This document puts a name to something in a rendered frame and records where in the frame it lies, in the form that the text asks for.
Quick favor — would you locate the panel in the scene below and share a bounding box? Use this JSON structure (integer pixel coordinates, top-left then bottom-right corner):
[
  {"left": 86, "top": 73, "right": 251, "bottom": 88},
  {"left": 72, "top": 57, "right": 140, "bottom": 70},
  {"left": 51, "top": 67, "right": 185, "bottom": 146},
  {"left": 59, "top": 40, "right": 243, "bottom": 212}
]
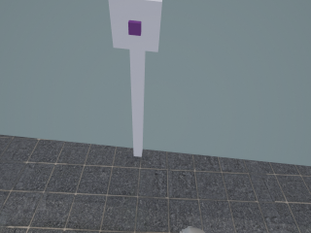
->
[{"left": 108, "top": 0, "right": 162, "bottom": 157}]

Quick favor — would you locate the button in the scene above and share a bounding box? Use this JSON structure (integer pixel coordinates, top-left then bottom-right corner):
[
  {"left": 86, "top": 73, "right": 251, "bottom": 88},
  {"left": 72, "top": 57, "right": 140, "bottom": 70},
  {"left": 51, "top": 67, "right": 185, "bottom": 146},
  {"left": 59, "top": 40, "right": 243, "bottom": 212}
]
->
[{"left": 128, "top": 20, "right": 142, "bottom": 36}]

